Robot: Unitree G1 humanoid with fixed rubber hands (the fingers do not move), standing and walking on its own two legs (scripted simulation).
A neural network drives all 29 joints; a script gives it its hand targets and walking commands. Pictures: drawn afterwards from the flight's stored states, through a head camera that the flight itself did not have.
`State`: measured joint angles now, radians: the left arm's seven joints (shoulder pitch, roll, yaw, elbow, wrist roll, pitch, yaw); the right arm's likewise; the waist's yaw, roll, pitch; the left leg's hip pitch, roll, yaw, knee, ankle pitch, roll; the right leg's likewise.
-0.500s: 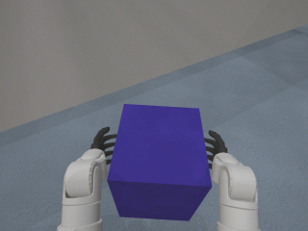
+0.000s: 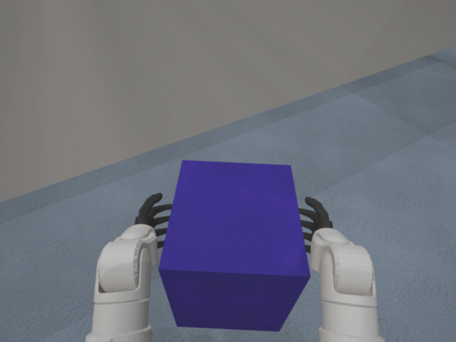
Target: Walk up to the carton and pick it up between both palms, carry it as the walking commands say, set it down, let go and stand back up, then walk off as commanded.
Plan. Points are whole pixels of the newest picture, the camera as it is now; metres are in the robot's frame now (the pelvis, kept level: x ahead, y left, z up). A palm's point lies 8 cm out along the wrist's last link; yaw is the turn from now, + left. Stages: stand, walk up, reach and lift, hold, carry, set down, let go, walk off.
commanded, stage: carry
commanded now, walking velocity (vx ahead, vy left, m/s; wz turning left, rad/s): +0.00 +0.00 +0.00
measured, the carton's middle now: (232, 248) +0.29 +0.00 +0.01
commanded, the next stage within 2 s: none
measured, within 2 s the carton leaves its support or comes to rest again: neither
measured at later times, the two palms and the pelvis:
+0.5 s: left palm (143, 243) +0.26 +0.15 +0.07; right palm (317, 245) +0.27 -0.14 +0.07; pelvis -0.01 +0.00 +0.00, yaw +0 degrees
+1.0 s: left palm (132, 247) +0.26 +0.16 +0.07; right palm (307, 246) +0.27 -0.12 +0.07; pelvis -0.01 +0.02 +0.00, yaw +1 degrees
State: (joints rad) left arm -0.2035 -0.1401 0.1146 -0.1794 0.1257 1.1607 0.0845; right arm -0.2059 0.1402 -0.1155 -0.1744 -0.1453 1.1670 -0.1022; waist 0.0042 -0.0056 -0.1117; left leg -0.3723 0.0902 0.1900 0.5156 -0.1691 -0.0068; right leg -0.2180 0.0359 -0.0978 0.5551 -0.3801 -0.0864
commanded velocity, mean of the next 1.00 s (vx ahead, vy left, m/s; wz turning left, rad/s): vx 0.00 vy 0.03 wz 0.00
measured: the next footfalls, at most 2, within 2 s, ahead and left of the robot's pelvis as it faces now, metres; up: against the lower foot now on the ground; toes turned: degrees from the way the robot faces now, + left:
left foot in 1.68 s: +0.04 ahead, +0.27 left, +0.00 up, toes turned +6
right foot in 1.94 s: -0.03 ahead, +0.06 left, +0.00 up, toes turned -8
